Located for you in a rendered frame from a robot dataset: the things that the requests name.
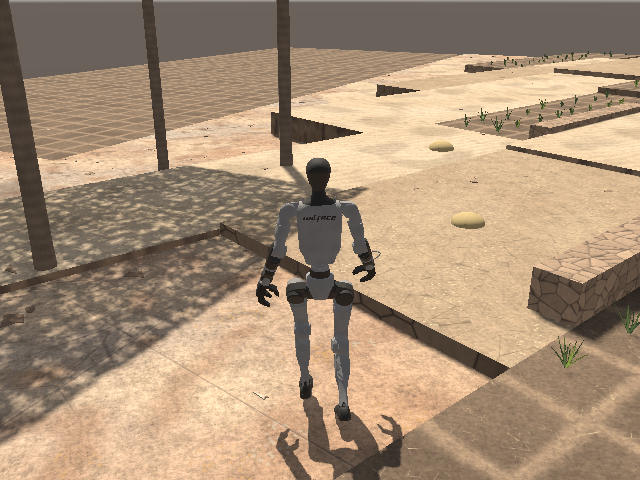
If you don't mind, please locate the left robot upper arm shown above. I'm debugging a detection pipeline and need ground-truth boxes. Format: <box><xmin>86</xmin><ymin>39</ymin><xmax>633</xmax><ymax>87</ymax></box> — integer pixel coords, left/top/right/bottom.
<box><xmin>271</xmin><ymin>202</ymin><xmax>298</xmax><ymax>258</ymax></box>

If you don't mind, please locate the robot head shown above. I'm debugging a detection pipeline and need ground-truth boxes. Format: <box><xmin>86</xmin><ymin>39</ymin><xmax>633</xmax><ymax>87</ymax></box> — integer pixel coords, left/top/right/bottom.
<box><xmin>302</xmin><ymin>158</ymin><xmax>336</xmax><ymax>206</ymax></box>

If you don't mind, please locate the left robot hand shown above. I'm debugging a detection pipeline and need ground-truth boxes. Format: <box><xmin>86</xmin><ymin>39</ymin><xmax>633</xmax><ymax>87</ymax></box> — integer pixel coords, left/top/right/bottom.
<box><xmin>256</xmin><ymin>282</ymin><xmax>279</xmax><ymax>307</ymax></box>

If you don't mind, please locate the robot left forearm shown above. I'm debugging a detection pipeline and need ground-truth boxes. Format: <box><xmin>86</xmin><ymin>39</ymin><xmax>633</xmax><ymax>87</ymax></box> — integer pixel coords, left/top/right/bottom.
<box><xmin>259</xmin><ymin>242</ymin><xmax>281</xmax><ymax>286</ymax></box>

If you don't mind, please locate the robot right foot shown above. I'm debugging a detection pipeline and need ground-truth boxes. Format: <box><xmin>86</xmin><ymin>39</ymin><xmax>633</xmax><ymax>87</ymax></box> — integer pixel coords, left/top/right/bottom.
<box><xmin>334</xmin><ymin>402</ymin><xmax>351</xmax><ymax>421</ymax></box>

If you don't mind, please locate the robot right forearm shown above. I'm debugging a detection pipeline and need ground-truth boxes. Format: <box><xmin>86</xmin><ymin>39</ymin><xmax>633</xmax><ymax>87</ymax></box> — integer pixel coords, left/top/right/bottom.
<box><xmin>358</xmin><ymin>238</ymin><xmax>375</xmax><ymax>270</ymax></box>

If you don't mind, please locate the right robot upper arm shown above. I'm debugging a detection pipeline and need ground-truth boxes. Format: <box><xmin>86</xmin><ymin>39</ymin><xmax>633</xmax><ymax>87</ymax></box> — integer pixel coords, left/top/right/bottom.
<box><xmin>340</xmin><ymin>201</ymin><xmax>368</xmax><ymax>254</ymax></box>

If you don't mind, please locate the right robot hand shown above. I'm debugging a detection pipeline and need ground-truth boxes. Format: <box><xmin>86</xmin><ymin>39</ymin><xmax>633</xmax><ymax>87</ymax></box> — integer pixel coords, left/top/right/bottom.
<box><xmin>352</xmin><ymin>265</ymin><xmax>376</xmax><ymax>282</ymax></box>

